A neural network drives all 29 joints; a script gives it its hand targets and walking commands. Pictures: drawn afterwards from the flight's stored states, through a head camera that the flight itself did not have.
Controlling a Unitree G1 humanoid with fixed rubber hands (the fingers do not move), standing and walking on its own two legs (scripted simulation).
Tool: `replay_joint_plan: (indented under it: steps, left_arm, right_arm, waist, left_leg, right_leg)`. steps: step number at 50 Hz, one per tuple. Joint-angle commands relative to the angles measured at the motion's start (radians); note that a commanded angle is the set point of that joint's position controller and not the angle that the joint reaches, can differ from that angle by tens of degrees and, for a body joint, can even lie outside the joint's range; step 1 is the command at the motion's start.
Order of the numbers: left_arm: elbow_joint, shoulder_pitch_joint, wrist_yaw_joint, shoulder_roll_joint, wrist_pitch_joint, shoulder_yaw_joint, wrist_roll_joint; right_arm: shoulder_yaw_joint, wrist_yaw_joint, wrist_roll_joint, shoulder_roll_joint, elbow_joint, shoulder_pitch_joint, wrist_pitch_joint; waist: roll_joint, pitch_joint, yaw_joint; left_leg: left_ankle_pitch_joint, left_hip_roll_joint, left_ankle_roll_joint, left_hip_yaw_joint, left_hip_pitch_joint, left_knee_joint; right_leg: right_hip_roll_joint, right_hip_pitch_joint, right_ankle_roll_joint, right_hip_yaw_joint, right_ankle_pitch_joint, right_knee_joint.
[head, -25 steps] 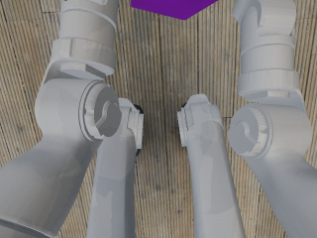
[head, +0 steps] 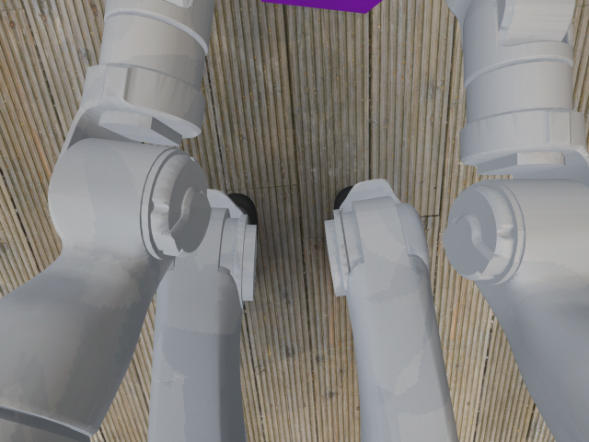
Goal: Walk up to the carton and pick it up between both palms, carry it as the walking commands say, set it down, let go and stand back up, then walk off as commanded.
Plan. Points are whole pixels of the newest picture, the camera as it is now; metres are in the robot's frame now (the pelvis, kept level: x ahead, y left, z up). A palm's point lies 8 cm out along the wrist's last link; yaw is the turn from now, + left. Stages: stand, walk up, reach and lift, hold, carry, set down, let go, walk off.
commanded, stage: set down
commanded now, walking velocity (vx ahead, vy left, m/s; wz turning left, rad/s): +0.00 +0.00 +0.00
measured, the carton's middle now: out of the picture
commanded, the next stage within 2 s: none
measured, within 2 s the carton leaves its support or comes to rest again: rests again in 0.66 s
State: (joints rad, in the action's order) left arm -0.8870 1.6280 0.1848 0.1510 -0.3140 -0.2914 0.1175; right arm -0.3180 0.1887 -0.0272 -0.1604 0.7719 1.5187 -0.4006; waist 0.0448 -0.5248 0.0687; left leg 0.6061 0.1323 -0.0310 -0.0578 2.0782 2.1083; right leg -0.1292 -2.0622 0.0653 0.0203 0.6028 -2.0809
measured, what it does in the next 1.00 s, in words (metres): stands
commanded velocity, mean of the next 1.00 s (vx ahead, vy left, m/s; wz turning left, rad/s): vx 0.00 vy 0.00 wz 0.00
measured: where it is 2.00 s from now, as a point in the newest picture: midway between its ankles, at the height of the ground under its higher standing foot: (298, 261)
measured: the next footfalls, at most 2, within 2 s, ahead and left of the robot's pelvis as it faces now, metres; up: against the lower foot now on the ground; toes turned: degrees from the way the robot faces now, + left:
none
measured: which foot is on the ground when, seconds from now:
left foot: down 0.00-1.00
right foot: down 0.00-1.00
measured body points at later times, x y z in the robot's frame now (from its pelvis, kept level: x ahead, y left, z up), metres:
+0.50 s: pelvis +0.00 +0.00 -0.02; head +0.39 -0.01 +0.19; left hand +0.61 +0.09 -0.18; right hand +0.56 -0.15 -0.21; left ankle +0.11 +0.11 -0.38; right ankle +0.11 -0.12 -0.38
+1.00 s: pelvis +0.01 +0.01 -0.02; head +0.39 -0.01 +0.19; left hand +0.61 +0.10 -0.20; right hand +0.56 -0.15 -0.21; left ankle +0.11 +0.11 -0.38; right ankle +0.11 -0.12 -0.38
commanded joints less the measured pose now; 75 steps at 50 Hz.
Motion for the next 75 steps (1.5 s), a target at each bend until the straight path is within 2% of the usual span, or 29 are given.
replay_joint_plan:
  steps: [1,3,4,5,8,10,11,15,18,21,24,27,30,31,32,33,36,37,41,44,49,51,52,53,56,57,59,63,75]
  left_arm:
    - [-0.034,0.586,-0.259,-0.902,-0.001,0.303,-0.072]
    - [-0.047,0.578,-0.273,-0.919,-0.007,0.278,-0.074]
    - [-0.055,0.586,-0.279,-0.922,-0.010,0.276,-0.079]
    - [-0.054,0.577,-0.283,-0.931,-0.010,0.269,-0.080]
    - [-0.043,0.575,-0.288,-0.951,-0.008,0.299,-0.114]
    - [-0.024,0.563,-0.288,-0.963,-0.004,0.331,-0.138]
    - [-0.019,0.560,-0.285,-0.974,-0.002,0.355,-0.150]
    - [-0.078,0.545,-0.283,-0.956,-0.005,0.343,-0.127]
    - [-0.106,0.516,-0.282,-0.959,-0.004,0.313,-0.111]
    - [-0.107,0.522,-0.283,-0.966,-0.005,0.303,-0.104]
    - [-0.114,0.518,-0.280,-0.975,-0.008,0.307,-0.097]
    - [-0.143,0.517,-0.278,-0.967,-0.013,0.278,-0.075]
    - [-0.138,0.503,-0.279,-0.967,-0.009,0.273,-0.078]
    - [-0.140,0.510,-0.280,-0.965,-0.007,0.279,-0.082]
    - [-0.139,0.502,-0.279,-0.963,-0.004,0.275,-0.082]
    - [-0.143,0.510,-0.280,-0.955,-0.003,0.276,-0.081]
    - [-0.140,0.489,-0.280,-0.952,0.000,0.278,-0.077]
    - [-0.145,0.494,-0.282,-0.942,0.000,0.283,-0.085]
    - [-0.181,0.475,-0.287,-0.934,0.004,0.261,-0.067]
    - [-0.184,0.471,-0.294,-0.921,0.009,0.260,-0.067]
    - [-0.201,0.466,-0.303,-0.898,0.014,0.250,-0.061]
    - [-0.217,0.459,-0.306,-0.905,0.018,0.243,-0.056]
    - [-0.213,0.450,-0.308,-0.901,0.019,0.240,-0.055]
    - [-0.214,0.453,-0.308,-0.878,0.024,0.236,-0.058]
    - [-0.229,0.432,-0.311,-0.889,0.028,0.231,-0.048]
    - [-0.234,0.428,-0.312,-0.880,0.028,0.223,-0.042]
    - [-0.236,0.424,-0.314,-0.889,0.031,0.232,-0.048]
    - [-0.232,0.434,-0.313,-0.854,0.036,0.235,-0.046]
    - [-0.241,0.448,-0.310,-0.794,0.041,0.212,-0.040]
  right_arm:
    - [0.325,-0.291,0.116,0.882,-0.170,0.890,0.120]
    - [0.318,-0.294,0.109,0.884,-0.185,0.908,0.119]
    - [0.310,-0.292,0.107,0.875,-0.199,0.925,0.122]
    - [0.318,-0.290,0.109,0.883,-0.209,0.925,0.123]
    - [0.352,-0.282,0.126,0.872,-0.292,0.969,0.135]
    - [0.388,-0.273,0.153,0.863,-0.352,0.991,0.147]
    - [0.398,-0.268,0.156,0.852,-0.360,0.985,0.152]
    - [0.375,-0.269,0.138,0.838,-0.282,0.955,0.146]
    - [0.358,-0.281,0.130,0.839,-0.261,0.940,0.147]
    - [0.334,-0.294,0.121,0.826,-0.244,0.932,0.148]
    - [0.307,-0.306,0.116,0.804,-0.226,0.931,0.149]
    - [0.288,-0.316,0.108,0.785,-0.207,0.938,0.150]
    - [0.278,-0.323,0.093,0.775,-0.192,0.914,0.150]
    - [0.272,-0.324,0.085,0.773,-0.169,0.893,0.146]
    - [0.278,-0.327,0.089,0.781,-0.176,0.891,0.147]
    - [0.269,-0.329,0.082,0.778,-0.163,0.878,0.147]
    - [0.271,-0.335,0.083,0.774,-0.171,0.868,0.148]
    - [0.272,-0.336,0.081,0.761,-0.176,0.870,0.151]
    - [0.259,-0.341,0.065,0.769,-0.114,0.829,0.147]
    - [0.246,-0.342,0.048,0.763,-0.111,0.817,0.148]
    - [0.229,-0.344,0.028,0.756,-0.066,0.772,0.146]
    - [0.215,-0.342,0.014,0.757,-0.050,0.753,0.149]
    - [0.214,-0.342,0.011,0.765,-0.042,0.738,0.147]
    - [0.214,-0.343,0.013,0.765,-0.041,0.736,0.149]
    - [0.196,-0.343,-0.005,0.759,-0.025,0.714,0.152]
    - [0.197,-0.344,-0.007,0.759,-0.019,0.705,0.150]
    - [0.191,-0.343,-0.014,0.755,-0.008,0.683,0.151]
    - [0.169,-0.347,-0.034,0.747,0.028,0.643,0.147]
    - [0.125,-0.344,-0.077,0.684,0.029,0.639,0.151]
  waist:
    - [0.059,1.625,0.055]
    - [0.045,1.636,0.057]
    - [0.050,1.643,0.070]
    - [0.042,1.662,0.065]
    - [0.009,1.741,0.104]
    - [0.001,1.800,0.111]
    - [0.018,1.817,0.118]
    - [0.027,1.648,0.103]
    - [0.021,1.620,0.101]
    - [0.042,1.586,0.096]
    - [0.073,1.563,0.112]
    - [0.084,1.501,0.104]
    - [0.076,1.481,0.110]
    - [0.066,1.461,0.128]
    - [0.068,1.465,0.114]
    - [0.061,1.447,0.128]
    - [0.079,1.432,0.116]
    - [0.067,1.428,0.131]
    - [0.066,1.333,0.117]
    - [0.066,1.305,0.127]
    - [0.077,1.236,0.122]
    - [0.081,1.202,0.133]
    - [0.083,1.195,0.121]
    - [0.062,1.178,0.128]
    - [0.079,1.143,0.126]
    - [0.070,1.135,0.114]
    - [0.077,1.135,0.130]
    - [0.093,1.079,0.131]
    - [0.060,1.030,0.136]
  left_leg:
    - [-0.379,0.046,0.050,0.076,-0.759,-0.123]
    - [-0.381,0.054,0.052,0.089,-0.730,-0.113]
    - [-0.380,0.056,0.052,0.088,-0.717,-0.110]
    - [-0.400,0.058,0.052,0.092,-0.718,-0.100]
    - [-0.456,0.058,0.047,0.095,-0.739,-0.073]
    - [-0.511,0.064,0.045,0.098,-0.736,-0.055]
    - [-0.535,0.063,0.041,0.100,-0.737,-0.048]
    - [-0.435,0.060,0.048,0.093,-0.681,-0.066]
    - [-0.430,0.061,0.054,0.080,-0.690,-0.070]
    - [-0.427,0.062,0.051,0.074,-0.701,-0.077]
    - [-0.423,0.061,0.043,0.073,-0.725,-0.078]
    - [-0.394,0.061,0.045,0.065,-0.709,-0.088]
    - [-0.412,0.063,0.042,0.059,-0.713,-0.087]
    - [-0.407,0.059,0.039,0.055,-0.705,-0.094]
    - [-0.413,0.062,0.041,0.056,-0.709,-0.091]
    - [-0.402,0.059,0.041,0.053,-0.696,-0.094]
    - [-0.422,0.062,0.038,0.052,-0.697,-0.089]
    - [-0.415,0.060,0.037,0.047,-0.692,-0.089]
    - [-0.367,0.059,0.039,0.054,-0.622,-0.095]
    - [-0.361,0.061,0.038,0.049,-0.593,-0.092]
    - [-0.325,0.059,0.034,0.058,-0.539,-0.081]
    - [-0.319,0.058,0.032,0.054,-0.525,-0.083]
    - [-0.318,0.062,0.032,0.058,-0.516,-0.077]
    - [-0.312,0.059,0.037,0.051,-0.498,-0.081]
    - [-0.316,0.063,0.031,0.057,-0.466,-0.075]
    - [-0.311,0.062,0.034,0.056,-0.462,-0.076]
    - [-0.315,0.059,0.028,0.055,-0.470,-0.073]
    - [-0.290,0.060,0.025,0.056,-0.446,-0.069]
    - [-0.236,0.054,0.022,0.050,-0.451,-0.079]
  right_leg:
    - [-0.034,0.564,0.000,-0.121,-0.397,0.141]
    - [-0.036,0.600,-0.001,-0.117,-0.412,0.142]
    - [-0.036,0.603,0.001,-0.119,-0.417,0.135]
    - [-0.032,0.620,0.002,-0.119,-0.442,0.129]
    - [-0.034,0.673,0.006,-0.123,-0.521,0.112]
    - [-0.032,0.731,0.007,-0.117,-0.601,0.102]
    - [-0.027,0.736,0.004,-0.115,-0.629,0.096]
    - [-0.022,0.640,-0.002,-0.114,-0.498,0.111]
    - [-0.025,0.596,0.003,-0.124,-0.472,0.104]
    - [-0.025,0.538,-0.002,-0.132,-0.443,0.097]
    - [-0.022,0.489,-0.007,-0.138,-0.418,0.095]
    - [-0.018,0.436,-0.009,-0.139,-0.366,0.100]
    - [-0.017,0.416,-0.008,-0.142,-0.373,0.094]
    - [-0.016,0.424,-0.010,-0.145,-0.375,0.093]
    - [-0.015,0.422,-0.011,-0.141,-0.382,0.092]
    - [-0.017,0.414,-0.012,-0.144,-0.372,0.091]
    - [-0.013,0.402,-0.011,-0.136,-0.379,0.090]
    - [-0.013,0.402,-0.012,-0.142,-0.377,0.090]
    - [-0.011,0.389,-0.016,-0.130,-0.349,0.094]
    - [-0.013,0.380,-0.015,-0.127,-0.347,0.092]
    - [-0.010,0.360,-0.021,-0.117,-0.327,0.091]
    - [-0.014,0.347,-0.021,-0.116,-0.320,0.091]
    - [-0.012,0.354,-0.023,-0.107,-0.322,0.093]
    - [-0.014,0.354,-0.021,-0.112,-0.327,0.088]
    - [-0.014,0.344,-0.024,-0.104,-0.335,0.087]
    - [-0.014,0.345,-0.021,-0.104,-0.332,0.083]
    - [-0.016,0.340,-0.026,-0.104,-0.329,0.085]
    - [-0.014,0.311,-0.032,-0.098,-0.309,0.078]
    - [-0.009,0.312,-0.032,-0.102,-0.251,0.083]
